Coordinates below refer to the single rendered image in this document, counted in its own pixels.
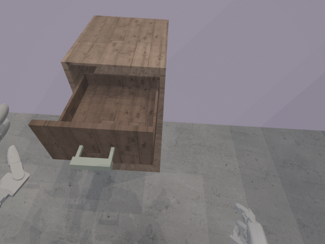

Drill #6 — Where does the handle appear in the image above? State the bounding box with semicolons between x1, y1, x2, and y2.
70;145;115;171

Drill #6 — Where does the robot right hand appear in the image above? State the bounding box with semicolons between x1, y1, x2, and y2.
230;203;268;244

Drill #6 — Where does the cabinet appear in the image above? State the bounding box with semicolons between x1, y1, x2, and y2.
61;15;169;172

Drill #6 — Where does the robot left hand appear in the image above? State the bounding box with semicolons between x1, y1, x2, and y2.
0;103;29;207

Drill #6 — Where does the drawer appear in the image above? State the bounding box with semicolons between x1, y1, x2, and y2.
28;73;160;165

